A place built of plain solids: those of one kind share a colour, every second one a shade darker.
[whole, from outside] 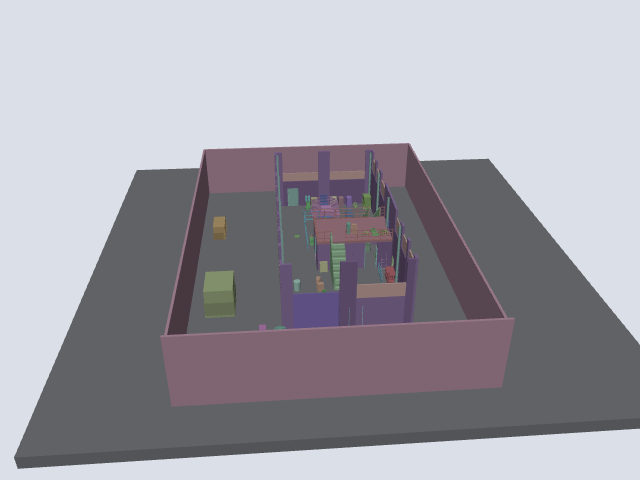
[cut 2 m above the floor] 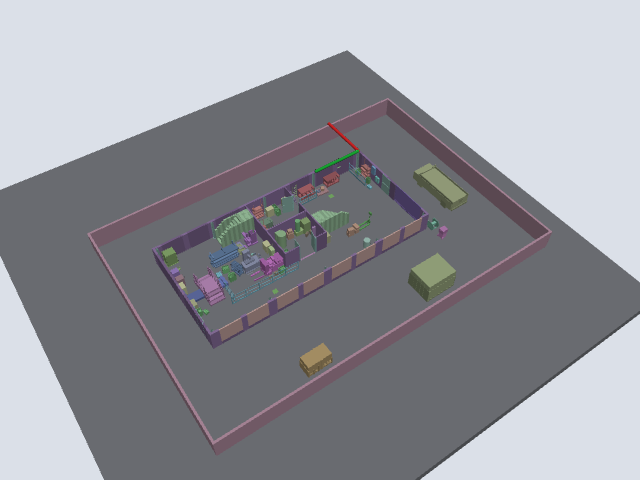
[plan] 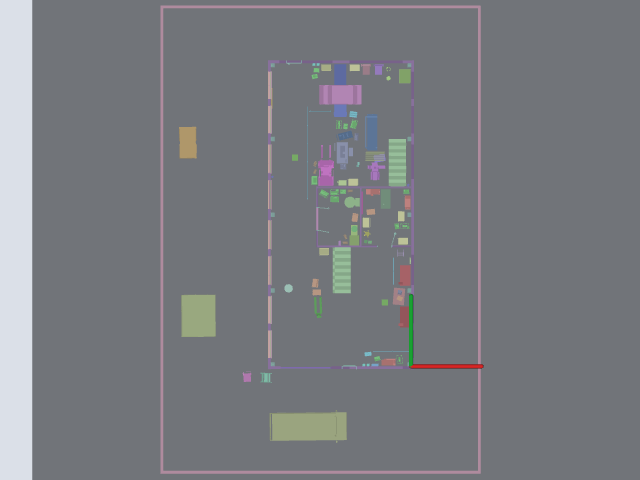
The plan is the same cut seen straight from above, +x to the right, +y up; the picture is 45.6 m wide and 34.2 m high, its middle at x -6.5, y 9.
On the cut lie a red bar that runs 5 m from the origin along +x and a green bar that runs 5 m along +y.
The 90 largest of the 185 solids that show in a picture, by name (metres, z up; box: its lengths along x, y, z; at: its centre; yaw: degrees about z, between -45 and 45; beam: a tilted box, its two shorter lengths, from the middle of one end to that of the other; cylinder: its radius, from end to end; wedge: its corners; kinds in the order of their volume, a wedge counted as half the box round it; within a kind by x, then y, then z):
{
 "yard_bound_1": {"box": [0.2, 33.35, 5.29], "at": [-17.77, 9.03, 2.6]},
 "yard_bound_2": {"box": [22.82, 0.2, 5.99], "at": [-6.46, -7.55, 2.94]},
 "yard_bound_3": {"box": [22.82, 0.2, 5.29], "at": [-6.46, 25.61, 2.6]},
 "yard_bound_4": {"box": [0.2, 33.35, 5.29], "at": [4.85, 9.03, 2.6]},
 "wall_1": {"box": [0.2, 0.81, 6.25], "at": [-10.1, 0.2, 3.08]},
 "wall_2": {"box": [0.2, 0.51, 6.25], "at": [-10.1, 2.8, 3.08]},
 "wall_3": {"box": [0.2, 0.81, 6.25], "at": [-10.1, 5.4, 3.08]},
 "wall_4": {"box": [0.2, 0.51, 6.25], "at": [-10.1, 8.1, 3.08]},
 "wall_5": {"box": [0.2, 0.81, 6.25], "at": [-10.1, 10.8, 3.08]},
 "wall_6": {"box": [0.2, 0.51, 6.25], "at": [-10.1, 13.5, 3.08]},
 "wall_7": {"box": [0.2, 0.81, 6.25], "at": [-10.1, 16.2, 3.08]},
 "wall_8": {"box": [0.2, 0.51, 6.25], "at": [-10.1, 18.8, 3.08]},
 "wall_9": {"box": [0.2, 0.81, 6.25], "at": [-10.1, 21.4, 3.08]},
 "wall_10": {"box": [0.81, 0.2, 6.25], "at": [-9.8, 21.7, 3.08]},
 "wall_11": {"box": [0.91, 0.2, 6.25], "at": [-9.75, -0.1, 3.08]},
 "wall_12": {"box": [3.81, 0.2, 2.95], "at": [-7.5, 21.7, 1.43]},
 "wall_13": {"box": [3.1, 0.06, 2.87], "at": [-5.15, 8.52, 1.39]},
 "wall_14": {"box": [3.1, 0.06, 2.75], "at": [-5.15, 8.58, 1.32]},
 "wall_15": {"box": [3.1, 0.06, 2.75], "at": [-5.15, 12.72, 1.32]},
 "wall_16": {"box": [3.1, 0.06, 2.87], "at": [-5.15, 12.78, 1.39]},
 "wall_17": {"box": [1.31, 0.2, 6.25], "at": [-5.05, -0.1, 3.08]},
 "wall_18": {"box": [1.21, 0.2, 6.25], "at": [-5.0, 21.7, 3.08]},
 "wall_19": {"box": [0.06, 4.2, 2.75], "at": [-3.63, 10.65, 1.32]},
 "wall_20": {"box": [0.06, 4.2, 2.75], "at": [-3.57, 10.65, 1.32]},
 "wall_21": {"box": [3.81, 0.2, 2.95], "at": [-2.5, -0.1, 1.43]},
 "wall_22": {"box": [3.81, 0.2, 2.95], "at": [-2.5, 21.7, 1.43]},
 "wall_23": {"box": [3.6, 0.06, 2.75], "at": [-1.8, 12.72, 1.32]},
 "wall_24": {"box": [3.6, 0.06, 2.87], "at": [-1.8, 12.78, 1.39]},
 "wall_25": {"box": [0.81, 0.2, 6.25], "at": [-0.2, -0.1, 3.08]},
 "wall_26": {"box": [0.81, 0.2, 6.25], "at": [-0.2, 21.7, 3.08]},
 "wall_27": {"box": [0.2, 0.81, 6.25], "at": [0.1, 0.2, 3.08]},
 "wall_28": {"box": [0.2, 1.96, 4.25], "at": [0.1, 1.57, 2.08]},
 "wall_29": {"box": [0.2, 0.51, 6.25], "at": [0.1, 2.8, 3.08]},
 "wall_30": {"box": [0.2, 1.96, 4.25], "at": [0.1, 4.03, 2.08]},
 "wall_31": {"box": [0.2, 0.81, 6.25], "at": [0.1, 5.4, 3.08]},
 "wall_32": {"box": [0.2, 2.16, 4.25], "at": [0.1, 6.88, 2.08]},
 "wall_33": {"box": [0.2, 0.61, 6.25], "at": [0.1, 8.25, 3.08]},
 "wall_34": {"box": [0.2, 4.2, 6.25], "at": [0.1, 10.65, 3.08]},
 "wall_35": {"box": [0.2, 0.61, 6.25], "at": [0.1, 13.05, 3.08]},
 "wall_36": {"box": [0.2, 2.46, 4.25], "at": [0.1, 14.57, 2.08]},
 "wall_37": {"box": [0.2, 0.81, 6.25], "at": [0.1, 16.2, 3.08]},
 "wall_38": {"box": [0.2, 1.96, 4.25], "at": [0.1, 17.57, 2.08]},
 "wall_39": {"box": [0.2, 0.51, 6.25], "at": [0.1, 18.8, 3.08]},
 "wall_40": {"box": [0.2, 1.96, 4.25], "at": [0.1, 20.02, 2.08]},
 "wall_41": {"box": [0.2, 0.81, 6.25], "at": [0.1, 21.4, 3.08]},
 "stair_insitu_1": {"box": [1.16, 3.28, 0.26], "at": [-4.89, 6.84, 0.08]},
 "stair_insitu_2": {"box": [1.16, 3.03, 0.47], "at": [-4.89, 6.97, 0.18]},
 "stair_insitu_3": {"box": [1.16, 2.78, 0.68], "at": [-4.89, 7.09, 0.29]},
 "stair_insitu_4": {"box": [1.16, 2.53, 0.89], "at": [-4.89, 7.22, 0.4]},
 "stair_insitu_5": {"box": [1.16, 2.28, 1.1], "at": [-4.89, 7.34, 0.5]},
 "stair_insitu_6": {"box": [1.16, 2.03, 1.31], "at": [-4.89, 7.47, 0.6]},
 "stair_insitu_7": {"box": [1.16, 1.78, 1.52], "at": [-4.89, 7.59, 0.71]},
 "stair_insitu_8": {"box": [1.16, 1.53, 1.73], "at": [-4.89, 7.72, 0.81]},
 "stair_insitu_9": {"box": [1.16, 1.27, 1.94], "at": [-4.89, 7.84, 0.92]},
 "stair_insitu_10": {"box": [1.16, 1.02, 2.15], "at": [-4.89, 7.97, 1.02]},
 "stair_insitu_11": {"box": [1.16, 0.77, 2.36], "at": [-4.89, 8.09, 1.13]},
 "stair_insitu_12": {"box": [1.16, 0.52, 2.57], "at": [-4.89, 8.22, 1.24]},
 "stair_insitu_13": {"box": [1.16, 0.27, 2.78], "at": [-4.89, 8.35, 1.34]},
 "stair_insitu_14": {"box": [0.98, 0.5, 2.6], "at": [-0.98, 13.07, 1.25]},
 "stair_insitu_15": {"box": [0.98, 1.22, 2.01], "at": [-0.98, 13.43, 0.95]},
 "stair_insitu_16": {"box": [0.98, 1.94, 1.42], "at": [-0.98, 13.79, 0.66]},
 "stair_insitu_17": {"box": [0.98, 2.66, 0.83], "at": [-0.98, 14.15, 0.37]},
 "stair_insitu_18": {"box": [0.98, 3.14, 0.44], "at": [-0.98, 14.39, 0.17]},
 "beyond_container_1": {"box": [2.32, 2.93, 2.59], "at": [-15.16, 3.62, 1.24], "yaw": 0.4},
 "beyond_van_1": {"box": [5.29, 1.99, 0.91], "at": [-7.27, -4.29, 0.75], "yaw": 0.5},
 "raised_floor_deck_1": {"box": [6.82, 4.38, 0.24], "at": [-3.38, 10.65, 2.82]},
 "window_pane_1": {"box": [0.1, 1.95, 3.06], "at": [-10.15, 1.57, 1.87]},
 "window_pane_2": {"box": [0.1, 1.95, 3.06], "at": [-10.15, 4.03, 1.87]},
 "window_pane_3": {"box": [0.1, 2.05, 3.06], "at": [-10.15, 6.83, 1.87]},
 "window_pane_4": {"box": [0.1, 2.05, 3.06], "at": [-10.15, 9.38, 1.87]},
 "window_pane_5": {"box": [0.1, 2.05, 3.06], "at": [-10.15, 12.22, 1.87]},
 "window_pane_6": {"box": [0.1, 2.05, 3.06], "at": [-10.15, 14.78, 1.87]},
 "window_pane_7": {"box": [0.1, 1.95, 3.06], "at": [-10.15, 17.57, 1.87]},
 "window_pane_8": {"box": [0.1, 1.95, 3.06], "at": [-10.15, 20.02, 1.87]},
 "window_pane_9": {"box": [3.8, 0.1, 0.91], "at": [-7.5, 21.75, 3.34]},
 "window_pane_10": {"box": [3.8, 0.1, 1.21], "at": [-2.5, -0.15, 3.49]},
 "window_pane_11": {"box": [3.8, 0.1, 0.91], "at": [-2.5, 21.75, 3.34]},
 "beyond_pallets_1": {"box": [1.13, 2.17, 1.46], "at": [-15.91, 15.94, 0.67], "yaw": 1.0},
 "stile_1": {"box": [1.2, 1.4, 0.69], "at": [-5.05, 19.35, 0.29]},
 "surface_grinder_1": {"box": [0.78, 1.5, 0.62], "at": [-4.9, 15.21, 0.45]},
 "surface_grinder_2": {"box": [0.31, 0.61, 1.68], "at": [-4.3, 15.26, 0.79]},
 "card_cage_1": {"box": [0.76, 0.95, 1.45], "at": [-0.45, 20.67, 0.68]},
 "calorifier_1": {"cylinder": 0.4, "from": [-4.36, 11.69, 0.0], "to": [-4.36, 11.69, 1.61]},
 "roller_shutter_1": {"box": [3.46, 0.06, 3.55], "at": [-7.5, -0.12, 1.73]},
 "plant_pumps_1": {"box": [0.68, 0.72, 1.35], "at": [-4.06, 8.97, 0.62]},
 "floor_pipes_1": {"box": [0.86, 1.5, 0.33], "at": [-5.05, 20.78, 0.12]},
 "wheelie_bin_1": {"box": [0.51, 0.62, 1.12], "at": [-2.33, 21.09, 0.51]},
 "spill_kit_1": {"box": [0.51, 0.62, 1.12], "at": [-3.21, 21.09, 0.51]},
 "forklift_1": {"box": [0.91, 0.36, 0.99], "at": [-6.06, 14.51, 0.93]},
 "tool_cabinet_1": {"box": [0.46, 0.7, 0.93], "at": [-0.71, 10.69, 0.56], "yaw": -1.2}
}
